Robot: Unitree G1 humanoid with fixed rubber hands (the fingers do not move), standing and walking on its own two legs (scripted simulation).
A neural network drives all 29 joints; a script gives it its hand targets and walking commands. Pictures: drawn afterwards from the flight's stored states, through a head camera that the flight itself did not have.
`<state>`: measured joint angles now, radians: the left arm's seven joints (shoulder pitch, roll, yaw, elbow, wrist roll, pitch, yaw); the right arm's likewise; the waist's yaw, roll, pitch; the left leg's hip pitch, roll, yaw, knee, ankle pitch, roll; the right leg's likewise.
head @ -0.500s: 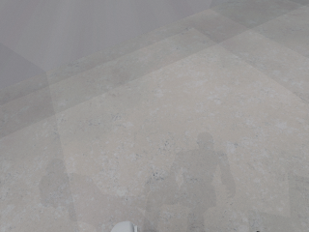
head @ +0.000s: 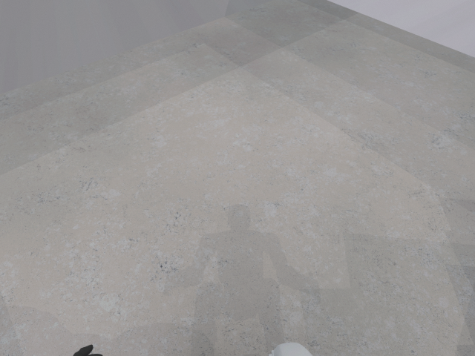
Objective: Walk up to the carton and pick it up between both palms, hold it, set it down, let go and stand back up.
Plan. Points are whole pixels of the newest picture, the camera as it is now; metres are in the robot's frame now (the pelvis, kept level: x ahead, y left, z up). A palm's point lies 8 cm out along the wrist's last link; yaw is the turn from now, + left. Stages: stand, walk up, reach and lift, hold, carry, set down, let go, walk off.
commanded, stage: walk up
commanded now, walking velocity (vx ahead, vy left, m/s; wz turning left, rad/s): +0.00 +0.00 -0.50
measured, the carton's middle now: out of the picture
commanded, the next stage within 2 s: none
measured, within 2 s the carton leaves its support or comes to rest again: neither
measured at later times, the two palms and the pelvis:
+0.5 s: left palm out of the picture +0.09 +0.17 -0.12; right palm out of the picture +0.06 -0.38 -0.07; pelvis -0.03 -0.08 +0.01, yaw -12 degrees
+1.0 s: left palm out of the picture +0.14 +0.14 -0.12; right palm out of the picture -0.14 -0.29 -0.10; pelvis -0.06 -0.04 +0.01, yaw -29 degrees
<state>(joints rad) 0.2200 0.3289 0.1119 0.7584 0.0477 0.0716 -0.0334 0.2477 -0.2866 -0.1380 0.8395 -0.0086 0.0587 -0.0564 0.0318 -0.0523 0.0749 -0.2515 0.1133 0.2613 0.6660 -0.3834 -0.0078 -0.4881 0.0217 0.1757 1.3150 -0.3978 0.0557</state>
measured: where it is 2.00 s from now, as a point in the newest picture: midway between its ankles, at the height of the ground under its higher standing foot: outside the picture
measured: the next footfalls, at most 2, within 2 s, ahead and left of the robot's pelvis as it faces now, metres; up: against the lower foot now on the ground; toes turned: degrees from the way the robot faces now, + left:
right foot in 0.14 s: +0.00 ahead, -0.23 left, +0.00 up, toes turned -4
left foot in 0.54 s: +0.03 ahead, +0.01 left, +0.00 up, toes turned -11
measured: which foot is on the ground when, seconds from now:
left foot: down 0.00-0.14, up 0.16-0.52, down 0.54-1.00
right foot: up 0.00-0.12, down 0.14-0.56, up 0.58-1.00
